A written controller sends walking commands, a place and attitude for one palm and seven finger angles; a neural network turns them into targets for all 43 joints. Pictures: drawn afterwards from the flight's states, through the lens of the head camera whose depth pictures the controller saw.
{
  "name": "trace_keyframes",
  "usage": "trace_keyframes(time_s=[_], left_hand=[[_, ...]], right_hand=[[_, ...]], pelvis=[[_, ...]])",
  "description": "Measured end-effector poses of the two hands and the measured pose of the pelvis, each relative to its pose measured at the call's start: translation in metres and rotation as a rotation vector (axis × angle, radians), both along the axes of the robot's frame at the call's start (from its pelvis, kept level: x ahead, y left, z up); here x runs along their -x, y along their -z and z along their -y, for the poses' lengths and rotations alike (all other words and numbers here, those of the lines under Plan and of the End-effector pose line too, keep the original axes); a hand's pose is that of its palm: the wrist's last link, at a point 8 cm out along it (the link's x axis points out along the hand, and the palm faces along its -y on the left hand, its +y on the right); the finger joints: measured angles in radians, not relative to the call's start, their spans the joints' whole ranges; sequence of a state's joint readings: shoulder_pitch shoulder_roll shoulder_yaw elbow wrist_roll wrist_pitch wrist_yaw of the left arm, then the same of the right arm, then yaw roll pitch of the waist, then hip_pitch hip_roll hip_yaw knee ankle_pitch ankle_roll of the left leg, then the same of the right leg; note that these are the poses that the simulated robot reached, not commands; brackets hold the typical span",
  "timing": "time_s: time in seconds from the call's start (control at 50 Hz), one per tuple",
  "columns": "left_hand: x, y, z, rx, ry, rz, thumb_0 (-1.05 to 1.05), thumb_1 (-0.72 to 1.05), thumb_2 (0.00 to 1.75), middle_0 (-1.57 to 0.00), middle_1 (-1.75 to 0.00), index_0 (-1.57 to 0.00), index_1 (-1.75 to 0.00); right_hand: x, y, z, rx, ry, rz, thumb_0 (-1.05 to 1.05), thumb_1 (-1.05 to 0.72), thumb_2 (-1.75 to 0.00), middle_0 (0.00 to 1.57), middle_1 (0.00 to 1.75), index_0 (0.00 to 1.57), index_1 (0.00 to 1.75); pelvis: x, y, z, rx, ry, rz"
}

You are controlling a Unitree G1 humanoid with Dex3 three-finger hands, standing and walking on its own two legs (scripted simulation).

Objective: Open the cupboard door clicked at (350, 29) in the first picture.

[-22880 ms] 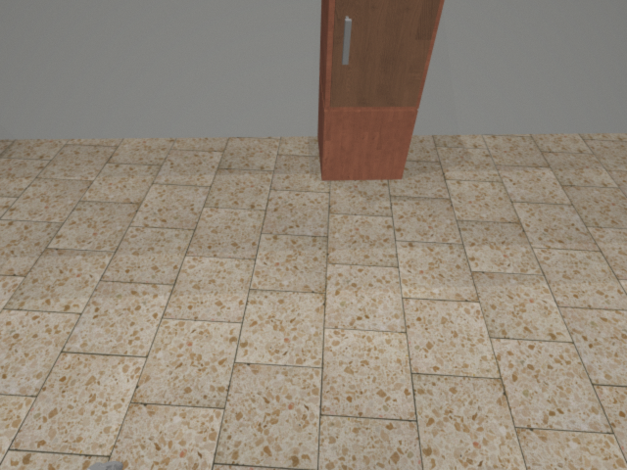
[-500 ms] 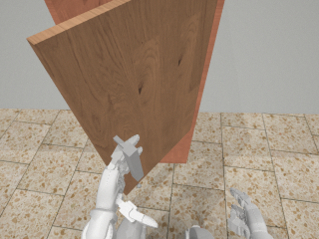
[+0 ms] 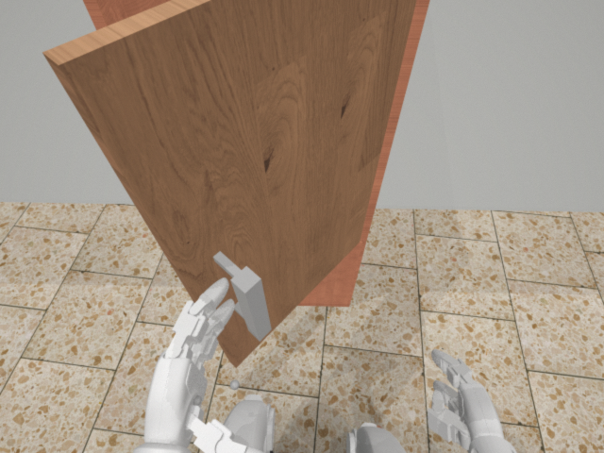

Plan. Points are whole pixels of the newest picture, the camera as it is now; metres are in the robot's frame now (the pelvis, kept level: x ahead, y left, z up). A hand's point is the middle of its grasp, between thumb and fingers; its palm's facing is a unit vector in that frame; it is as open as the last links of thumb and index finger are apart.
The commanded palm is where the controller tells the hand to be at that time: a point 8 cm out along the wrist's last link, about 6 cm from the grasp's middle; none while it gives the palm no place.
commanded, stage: slide the hand sideways off the handle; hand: left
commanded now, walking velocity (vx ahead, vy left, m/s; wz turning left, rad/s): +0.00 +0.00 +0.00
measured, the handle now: (242, 298) +0.30 +0.10 +0.05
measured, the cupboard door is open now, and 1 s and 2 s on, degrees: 49 48 48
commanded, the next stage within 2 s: draw the hand back to the body in 0.50 s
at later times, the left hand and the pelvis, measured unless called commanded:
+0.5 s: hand (192, 415) +0.17 +0.13 +0.05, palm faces +0.05 -1.00 -0.04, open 16.1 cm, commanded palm +0.13 +0.18 +0.05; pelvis +0.00 -0.02 -0.01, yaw +1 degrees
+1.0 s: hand (124, 410) +0.16 +0.17 +0.12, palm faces +0.03 -1.00 -0.05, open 16.4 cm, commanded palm +0.13 +0.23 +0.13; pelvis +0.00 +0.00 +0.03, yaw +1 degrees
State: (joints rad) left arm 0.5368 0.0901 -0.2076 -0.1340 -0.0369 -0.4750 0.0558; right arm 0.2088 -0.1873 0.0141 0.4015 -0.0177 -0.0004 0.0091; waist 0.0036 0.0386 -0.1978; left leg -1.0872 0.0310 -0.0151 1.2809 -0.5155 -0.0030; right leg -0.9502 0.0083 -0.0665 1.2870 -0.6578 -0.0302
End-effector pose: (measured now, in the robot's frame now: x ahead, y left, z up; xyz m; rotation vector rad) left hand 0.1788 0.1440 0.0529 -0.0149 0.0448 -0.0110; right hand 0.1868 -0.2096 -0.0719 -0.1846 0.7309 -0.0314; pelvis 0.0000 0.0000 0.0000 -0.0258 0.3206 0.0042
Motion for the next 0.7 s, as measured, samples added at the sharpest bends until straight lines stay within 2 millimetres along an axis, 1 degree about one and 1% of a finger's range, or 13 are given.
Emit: trace_keyframes(time_s=[0.16,0.26,0.34,0.42,0.52,0.6,0.66,0.7], left_hand=[[0.007,0.000,-0.005,-0.016,-0.004,-0.003,-0.01,-0.50,0.30,-0.18,-0.32,-0.20,-0.32],[0.009,0.000,-0.008,-0.029,0.005,-0.012,-0.01,-0.50,0.30,-0.19,-0.32,-0.21,-0.33],[0.014,0.000,-0.013,-0.034,-0.004,-0.034,-0.01,-0.50,0.30,-0.19,-0.32,-0.21,-0.33],[0.022,0.001,-0.022,-0.045,-0.017,-0.048,-0.01,-0.50,0.30,-0.19,-0.32,-0.22,-0.33],[0.036,0.002,-0.042,-0.051,-0.073,-0.053,-0.01,-0.50,0.30,-0.17,-0.31,-0.20,-0.32],[0.041,0.003,-0.046,-0.035,-0.061,-0.023,-0.01,-0.50,0.30,-0.16,-0.31,-0.17,-0.31],[0.039,0.003,-0.044,-0.025,-0.021,-0.007,-0.01,-0.50,0.30,-0.15,-0.31,-0.16,-0.31],[0.036,-0.002,-0.045,-0.031,0.000,0.002,-0.01,-0.50,0.30,-0.15,-0.31,-0.16,-0.30]], right_hand=[[-0.011,0.002,0.006,0.007,-0.004,0.025,0.01,-0.91,-0.90,0.20,0.30,0.20,0.30],[-0.011,0.004,0.013,0.009,0.017,0.017,0.01,-0.91,-0.90,0.20,0.30,0.20,0.30],[-0.008,0.005,0.020,0.009,0.043,0.008,0.01,-0.91,-0.90,0.20,0.30,0.20,0.30],[-0.006,0.006,0.027,0.015,0.066,0.004,0.01,-0.91,-0.90,0.20,0.30,0.20,0.30],[-0.006,0.010,0.033,0.031,0.079,0.008,0.01,-0.91,-0.90,0.20,0.30,0.20,0.30],[-0.006,0.012,0.035,0.049,0.072,0.024,0.01,-0.91,-0.90,0.20,0.30,0.20,0.30],[-0.004,0.013,0.033,0.059,0.072,0.033,0.01,-0.91,-0.90,0.20,0.30,0.20,0.30],[-0.003,0.012,0.030,0.055,0.080,0.033,0.01,-0.91,-0.90,0.20,0.30,0.20,0.30]], pelvis=[[0.000,0.004,0.006,-0.001,-0.005,-0.006],[-0.001,0.005,0.011,-0.004,-0.005,-0.007],[-0.002,0.004,0.015,-0.008,-0.004,-0.003],[-0.002,0.004,0.018,-0.011,-0.003,-0.003],[-0.001,0.007,0.020,-0.009,-0.008,-0.002],[0.003,0.012,0.018,-0.002,-0.013,-0.005],[0.006,0.015,0.015,0.004,-0.013,-0.004],[0.007,0.014,0.013,0.007,-0.012,0.004]])
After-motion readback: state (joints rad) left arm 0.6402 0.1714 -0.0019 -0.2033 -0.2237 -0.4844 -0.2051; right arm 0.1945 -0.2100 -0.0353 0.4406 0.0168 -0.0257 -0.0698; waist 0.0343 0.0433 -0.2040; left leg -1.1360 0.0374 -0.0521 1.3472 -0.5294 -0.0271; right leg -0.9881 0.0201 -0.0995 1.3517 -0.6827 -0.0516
